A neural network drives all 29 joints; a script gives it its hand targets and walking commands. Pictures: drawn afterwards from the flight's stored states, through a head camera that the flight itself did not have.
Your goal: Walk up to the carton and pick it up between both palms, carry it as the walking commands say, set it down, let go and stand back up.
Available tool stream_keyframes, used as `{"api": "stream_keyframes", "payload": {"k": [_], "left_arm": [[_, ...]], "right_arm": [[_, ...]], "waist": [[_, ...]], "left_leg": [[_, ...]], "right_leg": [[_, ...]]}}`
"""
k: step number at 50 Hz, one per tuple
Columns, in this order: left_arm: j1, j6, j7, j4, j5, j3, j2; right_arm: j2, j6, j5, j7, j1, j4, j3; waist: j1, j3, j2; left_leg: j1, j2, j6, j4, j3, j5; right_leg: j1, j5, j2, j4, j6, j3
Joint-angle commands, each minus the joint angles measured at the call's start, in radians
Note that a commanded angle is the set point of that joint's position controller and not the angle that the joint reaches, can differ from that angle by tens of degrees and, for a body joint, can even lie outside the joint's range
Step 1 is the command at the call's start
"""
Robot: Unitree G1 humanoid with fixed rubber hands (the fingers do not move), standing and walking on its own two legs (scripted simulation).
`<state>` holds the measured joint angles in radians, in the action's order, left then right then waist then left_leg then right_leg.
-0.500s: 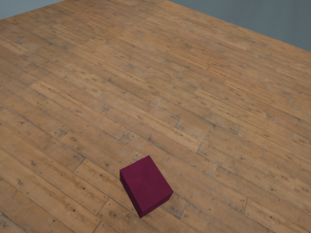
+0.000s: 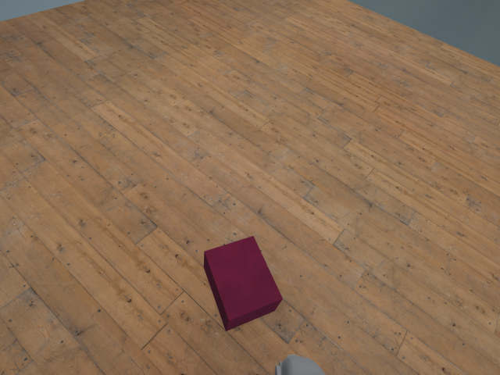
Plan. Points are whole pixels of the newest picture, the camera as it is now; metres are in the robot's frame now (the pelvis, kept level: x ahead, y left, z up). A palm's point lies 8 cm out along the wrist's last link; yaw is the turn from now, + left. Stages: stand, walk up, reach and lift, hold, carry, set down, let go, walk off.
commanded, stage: walk up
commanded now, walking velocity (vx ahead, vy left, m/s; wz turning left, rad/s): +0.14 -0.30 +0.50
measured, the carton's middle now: (240, 281) +0.52 -0.05 -0.71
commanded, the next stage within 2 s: none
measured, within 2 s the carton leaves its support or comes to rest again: neither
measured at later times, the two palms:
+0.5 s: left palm out of the picture -0.03 +0.05 -0.16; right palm (448, 355) +0.19 -0.42 -0.15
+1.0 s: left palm out of the picture -0.01 +0.10 -0.19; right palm (403, 336) +0.21 -0.32 -0.13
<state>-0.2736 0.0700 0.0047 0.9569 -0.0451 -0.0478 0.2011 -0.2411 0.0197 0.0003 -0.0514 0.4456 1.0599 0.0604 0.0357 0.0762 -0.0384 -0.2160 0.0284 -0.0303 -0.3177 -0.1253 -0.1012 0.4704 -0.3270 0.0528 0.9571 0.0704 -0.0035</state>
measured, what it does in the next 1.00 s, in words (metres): steps to the right, turning left: right foot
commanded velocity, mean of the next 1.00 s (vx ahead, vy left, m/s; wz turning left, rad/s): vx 0.12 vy -0.18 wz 0.25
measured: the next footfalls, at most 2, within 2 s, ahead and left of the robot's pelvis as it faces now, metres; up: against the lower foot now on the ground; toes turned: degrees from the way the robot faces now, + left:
right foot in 0.20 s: +0.04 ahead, -0.23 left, +0.00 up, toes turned +3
left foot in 1.02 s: +0.10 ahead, -0.01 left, +0.00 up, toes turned +20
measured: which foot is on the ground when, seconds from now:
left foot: down 0.00-0.18, up 0.20-1.00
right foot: up 0.00-0.18, down 0.20-1.00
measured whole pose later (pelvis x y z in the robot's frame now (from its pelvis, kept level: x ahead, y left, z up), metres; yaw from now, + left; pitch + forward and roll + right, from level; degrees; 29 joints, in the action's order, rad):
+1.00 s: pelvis +0.05 -0.11 -0.03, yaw +19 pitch +0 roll -3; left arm -0.36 0.02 0.04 0.95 -0.04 -0.05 0.19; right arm -0.17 0.04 0.00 0.00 0.11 1.01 0.03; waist 0.04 0.02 -0.05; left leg -0.39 0.02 0.02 -0.76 0.01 -0.38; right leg 0.04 -0.40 0.00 0.45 -0.05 -0.27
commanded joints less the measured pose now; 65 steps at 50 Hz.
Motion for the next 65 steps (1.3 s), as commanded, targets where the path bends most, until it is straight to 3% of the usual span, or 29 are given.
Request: {"api": "stream_keyframes", "payload": {"k": [1,3,5,6,7,8,10,11,12,14,16,19,22,26,30,33,35,39,42,45,48,49,50,51,52,55,56,59,65], "left_arm": [[0.048,-0.011,-0.028,-0.118,0.009,-0.021,0.066],[0.004,-0.014,-0.027,-0.106,0.010,-0.026,0.081],[-0.207,-0.017,-0.023,-0.035,0.011,-0.029,0.089],[-0.298,-0.020,-0.017,-0.003,0.011,-0.027,0.108],[-0.264,-0.024,-0.010,-0.016,0.005,-0.028,0.174],[-0.129,-0.023,-0.010,-0.054,0.000,-0.038,0.198],[0.002,-0.036,-0.008,-0.112,0.005,-0.036,0.173],[0.023,-0.045,-0.007,-0.112,0.004,-0.019,0.128],[0.001,-0.047,-0.002,-0.109,0.000,-0.014,0.096],[-0.038,-0.049,0.009,-0.088,0.000,-0.012,0.061],[-0.065,-0.052,0.019,-0.070,0.005,-0.008,0.063],[-0.205,-0.064,0.040,-0.009,0.021,-0.007,0.089],[-0.253,-0.063,0.053,0.013,0.026,-0.014,0.102],[-0.244,-0.062,0.058,0.021,0.024,-0.019,0.116],[-0.251,-0.071,0.064,0.022,0.025,-0.017,0.115],[-0.262,-0.072,0.064,0.033,0.024,-0.014,0.116],[-0.237,-0.068,0.061,0.028,0.021,-0.015,0.118],[-0.204,-0.069,0.041,0.019,0.006,-0.022,0.145],[-0.170,-0.079,0.036,0.022,0.002,-0.027,0.145],[-0.100,-0.087,0.033,0.016,0.004,-0.016,0.140],[0.037,-0.070,0.027,-0.006,0.016,-0.020,0.145],[0.035,-0.065,0.025,-0.016,0.024,-0.014,0.117],[0.021,-0.065,0.018,-0.041,0.028,-0.012,0.077],[-0.033,-0.057,0.015,-0.056,0.019,-0.011,0.067],[-0.056,-0.036,0.015,-0.045,0.017,-0.024,0.080],[-0.003,-0.009,-0.005,-0.034,0.008,-0.027,0.098],[-0.002,0.005,-0.013,-0.029,0.007,-0.028,0.096],[0.003,0.018,-0.010,-0.012,0.007,-0.031,0.073],[-0.027,0.057,-0.012,0.036,0.012,-0.029,0.049]], "right_arm": [[-0.240,0.017,0.047,-0.009,-0.030,-0.089,0.075],[-0.258,0.027,0.044,-0.011,-0.070,-0.119,0.081],[-0.237,0.038,0.041,-0.014,-0.197,-0.165,0.072],[-0.177,0.037,0.042,-0.015,-0.177,-0.162,0.057],[-0.090,0.041,0.041,-0.013,-0.131,-0.159,0.032],[-0.073,0.046,0.046,-0.014,-0.097,-0.172,0.028],[-0.094,0.054,0.041,-0.012,-0.016,-0.127,0.048],[-0.097,0.050,0.037,-0.007,-0.081,-0.117,0.053],[-0.085,0.053,0.037,-0.002,-0.145,-0.118,0.046],[-0.075,0.063,0.025,0.004,-0.180,-0.128,0.041],[-0.046,0.064,0.028,0.005,-0.190,-0.126,0.023],[-0.019,0.044,0.016,0.002,-0.260,-0.133,-0.002],[-0.023,0.037,0.001,0.000,-0.310,-0.139,-0.011],[-0.022,0.034,0.003,0.007,-0.337,-0.119,-0.020],[-0.010,0.026,0.008,0.016,-0.360,-0.108,-0.027],[-0.007,0.022,0.011,0.024,-0.387,-0.113,-0.032],[-0.014,0.020,0.013,0.026,-0.388,-0.107,-0.031],[-0.030,0.016,0.025,0.049,-0.458,-0.120,-0.027],[-0.018,0.006,0.032,0.060,-0.473,-0.128,-0.026],[0.003,-0.003,0.035,0.062,-0.398,-0.105,-0.035],[-0.005,-0.023,0.028,0.044,-0.172,-0.030,-0.029],[-0.043,-0.037,0.032,0.027,-0.065,0.007,-0.018],[-0.135,-0.049,0.044,0.008,0.032,0.021,0.007],[-0.200,-0.048,0.041,-0.007,0.062,0.010,0.017],[-0.216,-0.049,0.035,-0.015,0.065,0.019,0.022],[-0.146,-0.049,0.015,-0.030,0.045,0.014,0.006],[-0.131,-0.047,0.014,-0.036,0.058,0.015,0.008],[-0.097,-0.054,0.021,-0.032,0.029,-0.006,-0.001],[-0.082,-0.041,0.019,-0.016,0.016,-0.038,0.005]], "waist": [[0.026,0.025,0.288],[0.004,0.024,0.267],[-0.130,-0.015,0.185],[-0.160,-0.045,-0.001],[-0.138,-0.025,-0.360],[-0.065,0.018,-0.398],[0.029,0.048,-0.249],[0.007,0.007,-0.181],[-0.015,0.017,-0.244],[-0.006,0.055,-0.157],[-0.008,0.049,-0.112],[-0.066,-0.083,-0.104],[-0.099,-0.138,-0.112],[-0.099,-0.179,-0.074],[-0.096,-0.173,-0.007],[-0.107,-0.151,-0.030],[-0.103,-0.125,-0.052],[-0.122,-0.012,-0.062],[-0.117,0.077,-0.055],[-0.074,0.085,-0.036],[0.038,0.011,-0.021],[0.070,-0.024,0.104],[0.092,-0.052,0.368],[0.055,-0.041,0.367],[0.014,-0.034,0.240],[0.012,-0.094,0.072],[0.007,-0.129,0.089],[-0.007,-0.155,0.172],[-0.024,-0.050,0.227]], "left_leg": [[-0.163,0.288,-0.133,0.170,-0.348,-0.451],[-0.252,0.274,-0.119,0.136,-0.335,-0.500],[-0.478,0.157,-0.024,0.032,-0.200,-0.598],[-0.509,0.053,0.007,-0.142,-0.114,-0.632],[-0.471,-0.096,0.018,-0.488,0.049,-0.544],[-0.463,-0.058,0.035,-0.680,0.098,-0.495],[-0.395,-0.054,0.047,-0.903,0.116,-0.393],[-0.384,-0.026,0.044,-0.905,0.117,-0.308],[-0.368,-0.029,0.055,-0.922,0.124,-0.273],[-0.340,-0.016,0.067,-0.862,0.159,-0.295],[-0.368,-0.024,0.057,-0.776,0.177,-0.298],[-0.372,-0.045,0.059,-0.673,0.209,-0.344],[-0.337,-0.052,0.052,-0.587,0.206,-0.365],[-0.291,-0.047,0.034,-0.547,0.211,-0.345],[-0.291,-0.035,0.032,-0.533,0.190,-0.321],[-0.292,-0.025,0.034,-0.521,0.174,-0.308],[-0.286,-0.021,0.037,-0.524,0.173,-0.306],[-0.374,0.025,0.036,-0.568,0.156,-0.313],[-0.395,0.051,0.044,-0.542,0.147,-0.320],[-0.288,0.062,0.031,-0.485,0.134,-0.277],[-0.007,-0.005,0.011,-0.247,0.208,-0.097],[0.099,0.005,-0.012,-0.151,0.159,-0.068],[0.235,0.245,-0.078,-0.034,-0.186,0.120],[0.277,0.405,-0.125,-0.024,-0.454,0.627],[0.250,0.442,-0.140,-0.077,-0.428,0.971],[0.304,0.310,-0.013,-0.096,-0.267,0.905],[0.318,0.291,0.031,-0.106,-0.213,0.927],[0.299,0.265,0.072,-0.081,-0.117,0.913],[0.070,0.208,0.187,0.049,-0.052,0.290]], "right_leg": [[-0.061,-0.047,0.028,-0.148,0.011,0.010],[-0.169,-0.099,0.019,-0.236,-0.009,0.022],[-0.492,-0.056,0.003,-0.457,-0.056,-0.017],[-0.560,-0.073,0.065,-0.588,-0.037,-0.003],[-0.402,-0.249,0.208,-0.776,-0.025,0.121],[-0.221,-0.331,0.270,-0.794,-0.047,0.163],[-0.109,-0.210,0.269,-0.833,-0.068,0.150],[-0.166,-0.049,0.199,-0.765,-0.088,0.024],[-0.127,0.029,0.182,-0.757,-0.124,0.028],[-0.152,0.272,0.153,-0.690,-0.154,-0.028],[-0.289,0.543,0.142,-0.625,-0.138,-0.076],[-0.559,1.030,0.176,-0.545,-0.131,-0.036],[-0.641,1.129,0.201,-0.520,-0.138,0.019],[-0.646,0.986,0.231,-0.562,-0.158,0.047],[-0.658,1.031,0.261,-0.567,-0.131,0.049],[-0.631,0.890,0.270,-0.596,-0.133,0.050],[-0.580,0.709,0.274,-0.626,-0.150,0.032],[-0.464,-0.135,0.329,-0.816,-0.233,0.111],[-0.391,-0.260,0.354,-0.864,-0.260,0.106],[-0.333,-0.169,0.327,-0.816,-0.240,0.027],[-0.256,-0.133,0.183,-0.630,-0.168,-0.160],[-0.234,-0.005,0.121,-0.424,-0.133,-0.215],[-0.069,-0.085,0.025,-0.109,-0.077,-0.239],[0.075,-0.274,-0.058,0.034,-0.031,-0.098],[0.087,-0.284,-0.035,0.118,-0.019,-0.003],[0.139,-0.106,-0.009,0.236,-0.034,0.044],[0.132,-0.051,-0.004,0.246,-0.033,0.049],[0.103,0.041,-0.011,0.232,-0.018,0.038],[0.059,0.163,-0.032,0.234,0.010,0.030]]}}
